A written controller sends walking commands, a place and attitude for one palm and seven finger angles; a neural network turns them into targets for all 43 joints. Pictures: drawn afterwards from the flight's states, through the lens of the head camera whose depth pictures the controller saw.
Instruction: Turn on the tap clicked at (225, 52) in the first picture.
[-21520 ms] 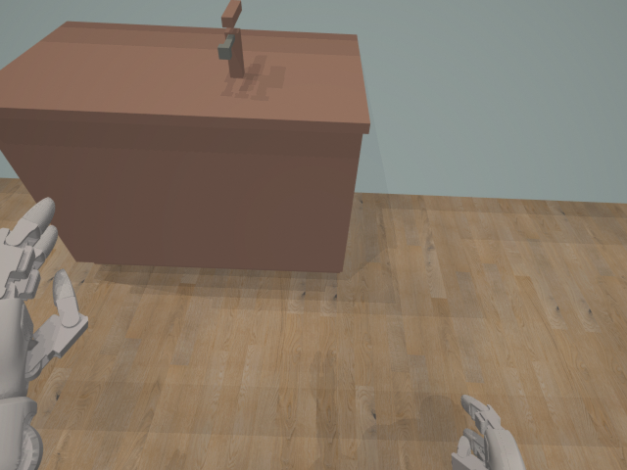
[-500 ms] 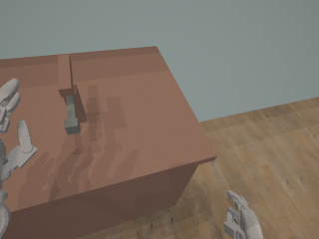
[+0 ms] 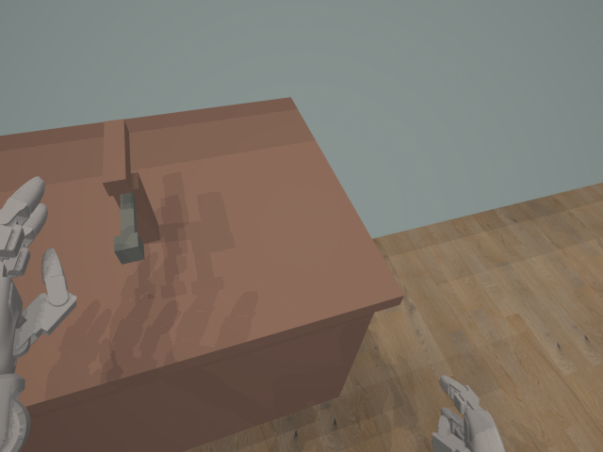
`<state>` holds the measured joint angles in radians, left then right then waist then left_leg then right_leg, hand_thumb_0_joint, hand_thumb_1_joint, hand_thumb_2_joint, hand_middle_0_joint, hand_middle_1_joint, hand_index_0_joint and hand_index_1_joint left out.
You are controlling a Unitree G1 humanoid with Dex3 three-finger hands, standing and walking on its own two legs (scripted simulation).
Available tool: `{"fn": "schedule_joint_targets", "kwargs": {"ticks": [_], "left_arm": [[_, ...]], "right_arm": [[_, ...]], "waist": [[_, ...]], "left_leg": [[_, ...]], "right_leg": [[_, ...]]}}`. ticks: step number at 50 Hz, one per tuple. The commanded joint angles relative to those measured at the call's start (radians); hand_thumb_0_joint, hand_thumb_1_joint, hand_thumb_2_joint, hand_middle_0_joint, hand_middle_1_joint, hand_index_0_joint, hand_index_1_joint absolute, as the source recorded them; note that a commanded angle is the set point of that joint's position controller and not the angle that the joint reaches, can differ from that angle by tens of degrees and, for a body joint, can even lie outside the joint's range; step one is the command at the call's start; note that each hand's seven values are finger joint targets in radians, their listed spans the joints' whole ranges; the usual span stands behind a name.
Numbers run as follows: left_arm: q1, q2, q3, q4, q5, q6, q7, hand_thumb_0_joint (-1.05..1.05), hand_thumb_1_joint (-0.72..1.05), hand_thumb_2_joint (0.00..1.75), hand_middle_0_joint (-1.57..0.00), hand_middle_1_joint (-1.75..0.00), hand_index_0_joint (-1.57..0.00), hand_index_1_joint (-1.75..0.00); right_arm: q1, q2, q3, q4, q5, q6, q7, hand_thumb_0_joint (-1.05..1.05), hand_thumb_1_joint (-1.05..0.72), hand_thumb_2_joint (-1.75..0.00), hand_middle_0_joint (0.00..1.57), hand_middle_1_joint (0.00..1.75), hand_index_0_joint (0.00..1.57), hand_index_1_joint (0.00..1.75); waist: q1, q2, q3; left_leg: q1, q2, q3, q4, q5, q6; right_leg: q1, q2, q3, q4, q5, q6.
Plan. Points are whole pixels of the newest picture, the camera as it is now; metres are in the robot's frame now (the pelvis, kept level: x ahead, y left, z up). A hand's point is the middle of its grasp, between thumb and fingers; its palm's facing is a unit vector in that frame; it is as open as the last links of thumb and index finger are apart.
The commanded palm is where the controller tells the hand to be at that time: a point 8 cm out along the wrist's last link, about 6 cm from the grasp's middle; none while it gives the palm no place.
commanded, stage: shuffle to correct the standing spot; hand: left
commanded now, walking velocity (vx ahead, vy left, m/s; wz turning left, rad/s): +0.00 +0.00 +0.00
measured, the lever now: (129, 248) +0.33 +0.25 +0.09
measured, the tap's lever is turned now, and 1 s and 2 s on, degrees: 0 0 0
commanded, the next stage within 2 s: none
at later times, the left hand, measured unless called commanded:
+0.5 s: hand (124, 287) +0.24 +0.20 +0.16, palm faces +0.33 -0.87 -0.38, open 7.4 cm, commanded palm +0.17 +0.24 +0.17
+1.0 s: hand (157, 292) +0.23 +0.17 +0.16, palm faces +0.31 -0.87 -0.39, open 7.4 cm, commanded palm +0.17 +0.21 +0.17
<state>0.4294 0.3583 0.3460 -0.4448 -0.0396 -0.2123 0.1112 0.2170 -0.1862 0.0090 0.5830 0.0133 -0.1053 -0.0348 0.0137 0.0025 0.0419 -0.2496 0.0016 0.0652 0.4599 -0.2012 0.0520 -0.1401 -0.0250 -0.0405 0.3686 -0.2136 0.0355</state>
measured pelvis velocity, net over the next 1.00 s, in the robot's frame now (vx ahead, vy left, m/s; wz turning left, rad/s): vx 0.01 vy -0.07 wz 0.00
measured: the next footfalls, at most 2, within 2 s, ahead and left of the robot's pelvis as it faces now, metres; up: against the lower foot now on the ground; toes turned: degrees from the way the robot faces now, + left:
none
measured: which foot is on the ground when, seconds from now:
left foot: down 0.00-1.00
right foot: down 0.00-1.00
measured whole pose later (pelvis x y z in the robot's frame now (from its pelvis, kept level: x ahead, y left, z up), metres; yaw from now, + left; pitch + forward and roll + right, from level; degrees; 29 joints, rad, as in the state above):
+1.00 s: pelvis +0.01 -0.07 -0.01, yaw +0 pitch +0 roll -2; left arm 0.46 0.41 0.37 -0.56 -0.10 -0.14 0.08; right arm 0.22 -0.19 -0.03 0.56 0.02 -0.05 -0.04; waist -0.01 -0.01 0.06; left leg -0.30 0.10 0.01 0.58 -0.27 -0.05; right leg -0.20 0.07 -0.08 0.50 -0.30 -0.06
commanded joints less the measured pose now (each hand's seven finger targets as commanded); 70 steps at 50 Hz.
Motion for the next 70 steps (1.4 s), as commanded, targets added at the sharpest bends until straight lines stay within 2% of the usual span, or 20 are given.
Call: {"fn": "schedule_joint_targets", "kwargs": {"ticks": [1,4,5,8,11,15,21,29,37,40,44,45,49,52,55,59,61,64,67,70], "left_arm": [[-0.087,0.142,0.085,-0.183,-0.003,-0.042,0.011,0.0,0.9,0.9,-0.2,-0.3,-0.2,-0.3],[-0.11,0.182,0.11,-0.235,0.001,-0.042,0.019,0.0,0.9,0.9,-0.2,-0.3,-0.2,-0.3],[-0.102,0.158,0.093,-0.23,-0.004,-0.045,0.016,0.0,0.9,0.9,-0.2,-0.3,-0.2,-0.3],[-0.105,0.173,0.108,-0.26,-0.01,-0.042,0.015,0.0,0.9,0.9,-0.2,-0.3,-0.2,-0.3],[-0.102,0.181,0.118,-0.279,-0.016,-0.04,0.013,0.0,0.9,0.9,-0.2,-0.3,-0.2,-0.3],[-0.05,0.157,0.108,-0.236,-0.024,-0.024,0.005,0.0,0.9,0.9,-0.2,-0.3,-0.2,-0.3],[-0.029,0.179,0.124,-0.272,-0.033,-0.012,-0.004,0.0,0.9,0.9,-0.2,-0.3,-0.2,-0.3],[-0.044,0.209,0.146,-0.318,-0.048,0.002,-0.003,0.0,0.9,0.9,-0.2,-0.3,-0.2,-0.3],[-0.018,0.192,0.133,-0.277,-0.063,0.017,-0.008,0.0,0.9,0.9,-0.2,-0.3,-0.2,-0.3],[-0.007,0.192,0.131,-0.294,-0.064,0.017,-0.006,0.0,0.9,0.9,-0.2,-0.3,-0.2,-0.3],[-0.011,0.228,0.162,-0.328,-0.064,0.011,-0.006,0.0,0.9,0.9,-0.2,-0.3,-0.2,-0.3],[-0.016,0.214,0.148,-0.334,-0.064,0.005,-0.008,0.0,0.9,0.9,-0.2,-0.3,-0.2,-0.3],[-0.001,0.232,0.166,-0.345,-0.061,0.002,-0.01,0.0,0.9,0.9,-0.2,-0.3,-0.2,-0.3],[0.019,0.221,0.163,-0.324,-0.062,0.001,-0.017,0.0,0.9,0.9,-0.2,-0.3,-0.2,-0.3],[0.038,0.204,0.148,-0.303,-0.066,0.007,-0.019,0.0,0.9,0.9,-0.2,-0.3,-0.2,-0.3],[0.019,0.218,0.158,-0.313,-0.069,0.015,-0.015,0.0,0.9,0.9,-0.2,-0.3,-0.2,-0.3],[-0.003,0.218,0.153,-0.317,-0.07,0.014,-0.013,0.0,0.9,0.9,-0.2,-0.3,-0.2,-0.3],[-0.037,0.223,0.15,-0.335,-0.065,0.014,-0.007,0.0,0.9,0.9,-0.2,-0.3,-0.2,-0.3],[-0.038,0.216,0.146,-0.328,-0.062,0.011,-0.009,0.0,0.9,0.9,-0.2,-0.3,-0.2,-0.3],[-0.02,0.209,0.141,-0.341,-0.059,0.007,-0.009,0.0,0.9,0.9,-0.2,-0.3,-0.2,-0.3]], "right_arm": [[-0.097,-0.135,-0.051,-0.158,0.004,-0.054,-0.008,0.0,-0.9,-0.9,0.2,0.3,0.2,0.3],[-0.117,-0.134,-0.05,-0.157,0.007,-0.055,-0.012,0.0,-0.9,-0.9,0.2,0.3,0.2,0.3],[-0.109,-0.133,-0.046,-0.154,0.0,-0.054,-0.012,0.0,-0.9,-0.9,0.2,0.3,0.2,0.3],[-0.1,-0.131,-0.053,-0.165,0.003,-0.053,-0.01,0.0,-0.9,-0.9,0.2,0.3,0.2,0.3],[-0.098,-0.129,-0.057,-0.169,0.004,-0.049,-0.007,0.0,-0.9,-0.9,0.2,0.3,0.2,0.3],[-0.091,-0.13,-0.057,-0.169,0.003,-0.034,0.003,0.0,-0.9,-0.9,0.2,0.3,0.2,0.3],[-0.085,-0.132,-0.071,-0.187,0.008,-0.02,0.009,0.0,-0.9,-0.9,0.2,0.3,0.2,0.3],[-0.097,-0.125,-0.072,-0.186,0.013,-0.008,-0.002,0.0,-0.9,-0.9,0.2,0.3,0.2,0.3],[-0.081,-0.128,-0.08,-0.182,0.012,0.002,-0.006,0.0,-0.9,-0.9,0.2,0.3,0.2,0.3],[-0.084,-0.128,-0.076,-0.176,0.011,0.007,-0.008,0.0,-0.9,-0.9,0.2,0.3,0.2,0.3],[-0.101,-0.129,-0.077,-0.181,0.012,0.003,-0.013,0.0,-0.9,-0.9,0.2,0.3,0.2,0.3],[-0.092,-0.129,-0.072,-0.179,0.006,0.006,-0.012,0.0,-0.9,-0.9,0.2,0.3,0.2,0.3],[-0.093,-0.13,-0.076,-0.184,0.011,-0.001,-0.011,0.0,-0.9,-0.9,0.2,0.3,0.2,0.3],[-0.073,-0.135,-0.081,-0.187,0.008,-0.003,-0.006,0.0,-0.9,-0.9,0.2,0.3,0.2,0.3],[-0.066,-0.134,-0.074,-0.181,0.007,0.0,-0.005,0.0,-0.9,-0.9,0.2,0.3,0.2,0.3],[-0.074,-0.129,-0.076,-0.182,0.012,-0.001,-0.009,0.0,-0.9,-0.9,0.2,0.3,0.2,0.3],[-0.07,-0.131,-0.075,-0.182,0.007,-0.002,-0.01,0.0,-0.9,-0.9,0.2,0.3,0.2,0.3],[-0.087,-0.127,-0.069,-0.178,0.009,-0.004,-0.014,0.0,-0.9,-0.9,0.2,0.3,0.2,0.3],[-0.08,-0.129,-0.071,-0.179,0.005,-0.007,-0.012,0.0,-0.9,-0.9,0.2,0.3,0.2,0.3],[-0.072,-0.129,-0.067,-0.173,0.002,-0.007,-0.009,0.0,-0.9,-0.9,0.2,0.3,0.2,0.3]], "waist": [[-0.003,0.027,-0.103],[0.0,0.042,-0.117],[-0.001,0.037,-0.125],[0.0,0.047,-0.145],[0.0,0.1,-0.153],[-0.003,0.095,-0.142],[-0.004,0.082,-0.178],[-0.008,0.072,-0.161],[-0.016,-0.011,-0.135],[-0.02,-0.018,-0.139],[-0.014,0.045,-0.129],[-0.016,0.054,-0.128],[-0.011,0.114,-0.132],[-0.009,0.096,-0.147],[-0.017,0.051,-0.148],[-0.023,0.019,-0.129],[-0.023,0.011,-0.121],[-0.025,0.051,-0.1],[-0.021,0.078,-0.106],[-0.021,0.108,-0.14]], "left_leg": [[0.028,0.082,-0.122,-0.118,-0.028,-0.024],[0.05,0.081,-0.117,-0.107,-0.011,-0.021],[0.052,0.082,-0.118,-0.113,-0.009,-0.019],[0.084,0.101,-0.129,-0.109,0.072,-0.026],[0.1,0.124,-0.141,-0.115,0.128,-0.029],[0.095,0.146,-0.135,-0.104,0.174,-0.03],[0.122,0.162,-0.118,-0.033,0.275,-0.025],[0.095,0.149,-0.093,0.019,0.185,-0.027],[0.054,0.111,-0.067,0.121,0.071,-0.031],[0.057,0.112,-0.067,0.129,0.109,-0.026],[0.075,0.143,-0.091,0.092,0.182,-0.017],[0.053,0.154,-0.101,0.076,0.191,-0.013],[0.046,0.178,-0.128,0.043,0.212,-0.01],[0.032,0.181,-0.12,0.052,0.187,-0.013],[0.026,0.164,-0.109,0.057,0.123,-0.018],[0.041,0.132,-0.092,0.084,0.004,-0.026],[0.025,0.137,-0.102,0.071,-0.013,-0.023],[0.026,0.145,-0.118,0.048,-0.021,-0.018],[0.006,0.17,-0.139,0.028,0.014,-0.007],[0.03,0.178,-0.147,0.026,0.125,-0.004]], "right_leg": [[0.001,-0.036,0.06,-0.05,0.071,-0.05],[0.0,-0.041,0.062,-0.046,0.079,-0.051],[0.003,-0.032,0.056,-0.044,0.08,-0.049],[0.01,-0.023,0.049,-0.018,0.12,-0.047],[0.004,-0.01,0.033,0.001,0.117,-0.042],[-0.012,0.0,0.018,-0.001,0.112,-0.037],[-0.005,-0.017,0.027,-0.003,0.186,-0.04],[-0.034,-0.036,0.058,0.001,0.193,-0.06],[-0.089,-0.084,0.115,-0.008,0.183,-0.088],[-0.091,-0.089,0.104,0.01,0.213,-0.094],[-0.102,-0.067,0.087,0.039,0.218,-0.074],[-0.082,-0.052,0.061,0.046,0.201,-0.063],[-0.055,-0.034,0.05,0.052,0.179,-0.054],[-0.029,-0.03,0.046,0.038,0.168,-0.047],[-0.044,-0.037,0.047,0.031,0.149,-0.062],[-0.113,-0.069,0.104,0.007,0.1,-0.091],[-0.115,-0.06,0.092,0.016,0.067,-0.086],[-0.132,-0.056,0.092,0.02,0.048,-0.088],[-0.096,-0.031,0.066,0.033,0.062,-0.064],[-0.058,-0.019,0.04,0.047,0.125,-0.058]]}}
